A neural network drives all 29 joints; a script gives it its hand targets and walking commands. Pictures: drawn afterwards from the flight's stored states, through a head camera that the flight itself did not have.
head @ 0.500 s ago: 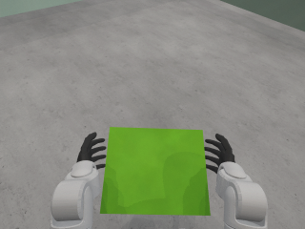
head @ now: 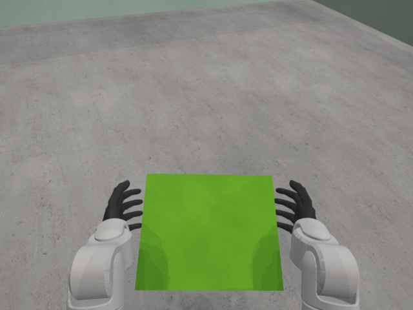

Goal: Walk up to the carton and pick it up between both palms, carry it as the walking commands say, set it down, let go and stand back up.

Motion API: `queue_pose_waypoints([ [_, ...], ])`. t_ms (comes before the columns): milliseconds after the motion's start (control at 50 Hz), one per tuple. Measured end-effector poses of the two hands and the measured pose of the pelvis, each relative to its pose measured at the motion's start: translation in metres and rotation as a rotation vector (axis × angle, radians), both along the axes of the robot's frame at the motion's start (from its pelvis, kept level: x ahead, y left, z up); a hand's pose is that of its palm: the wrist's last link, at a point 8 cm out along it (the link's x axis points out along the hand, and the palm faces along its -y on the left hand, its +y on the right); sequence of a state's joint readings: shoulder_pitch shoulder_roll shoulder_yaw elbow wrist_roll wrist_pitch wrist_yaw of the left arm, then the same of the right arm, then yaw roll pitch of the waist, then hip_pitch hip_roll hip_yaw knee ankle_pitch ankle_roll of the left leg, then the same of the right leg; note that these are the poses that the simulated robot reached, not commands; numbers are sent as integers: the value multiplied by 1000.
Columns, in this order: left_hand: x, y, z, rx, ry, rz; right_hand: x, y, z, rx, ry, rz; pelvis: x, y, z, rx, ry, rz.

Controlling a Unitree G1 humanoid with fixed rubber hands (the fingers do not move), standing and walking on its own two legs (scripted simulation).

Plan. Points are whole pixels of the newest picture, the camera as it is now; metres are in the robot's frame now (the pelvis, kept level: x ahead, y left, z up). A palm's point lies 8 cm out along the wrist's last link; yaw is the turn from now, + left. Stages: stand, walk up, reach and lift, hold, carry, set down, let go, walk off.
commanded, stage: carry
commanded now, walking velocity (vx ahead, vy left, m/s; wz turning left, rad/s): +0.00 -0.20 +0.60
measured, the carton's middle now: (208, 231) +0.28 +0.00 -0.01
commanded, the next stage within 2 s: none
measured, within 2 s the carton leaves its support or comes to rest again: neither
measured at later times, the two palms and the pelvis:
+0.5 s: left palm (143, 274) +0.17 +0.10 +0.08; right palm (326, 220) +0.27 -0.20 +0.10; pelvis -0.02 -0.12 -0.01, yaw +18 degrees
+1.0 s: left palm out of the picture +0.12 +0.02 +0.10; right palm (345, 209) +0.29 -0.24 +0.09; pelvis +0.00 -0.24 +0.01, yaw +34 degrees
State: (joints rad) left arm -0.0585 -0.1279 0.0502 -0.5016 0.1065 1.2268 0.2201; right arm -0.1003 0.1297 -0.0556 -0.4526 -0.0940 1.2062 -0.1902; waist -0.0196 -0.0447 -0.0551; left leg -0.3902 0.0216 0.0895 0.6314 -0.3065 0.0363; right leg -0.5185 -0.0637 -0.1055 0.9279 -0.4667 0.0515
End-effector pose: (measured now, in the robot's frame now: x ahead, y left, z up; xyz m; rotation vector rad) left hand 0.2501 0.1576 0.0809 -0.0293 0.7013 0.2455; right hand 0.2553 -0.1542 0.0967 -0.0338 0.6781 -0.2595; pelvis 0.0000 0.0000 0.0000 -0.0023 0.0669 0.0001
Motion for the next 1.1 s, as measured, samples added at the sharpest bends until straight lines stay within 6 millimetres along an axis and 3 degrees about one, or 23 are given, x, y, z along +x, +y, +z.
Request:
queue_pose_waypoints([
  [140, -29, -9, 9, 15, 6, 117, 4, -7, 0, 22, 8, 111, -11, -35, 8, -18, 9, 85],
  [260, -37, -42, 17, 60, -40, 162, 9, -38, -6, 69, -39, 156, -16, -77, -2, -19, 14, 154],
  [360, -52, -61, 13, 57, 8, 179, 3, -56, -8, 70, 7, 175, -17, -100, 3, 18, 1, 222],
  [500, -75, -57, 4, 19, -35, 279, 10, -44, 0, 23, -35, 278, -21, -119, -5, 10, 10, 317],
  [600, -101, -60, 0, -4, 21, 380, 12, -37, -4, -3, 25, 380, -23, -140, 4, -2, 10, 370],
  [720, -114, -79, 12, 18, 0, 466, 20, -47, -1, 24, 8, 460, -21, -174, 8, -18, 16, 441],
  [820, -111, -109, 18, 65, -33, 502, 33, -71, -7, 73, -25, 496, -12, -210, -1, -20, 12, 496],
  [920, -119, -132, 16, 58, 15, 524, 34, -90, -9, 70, 22, 519, -6, -232, 4, 23, 8, 562],
  [1100, -147, -139, 13, 29, -29, 627, 33, -78, 3, 34, -24, 623, -6, -253, 1, 14, 18, 629],
])
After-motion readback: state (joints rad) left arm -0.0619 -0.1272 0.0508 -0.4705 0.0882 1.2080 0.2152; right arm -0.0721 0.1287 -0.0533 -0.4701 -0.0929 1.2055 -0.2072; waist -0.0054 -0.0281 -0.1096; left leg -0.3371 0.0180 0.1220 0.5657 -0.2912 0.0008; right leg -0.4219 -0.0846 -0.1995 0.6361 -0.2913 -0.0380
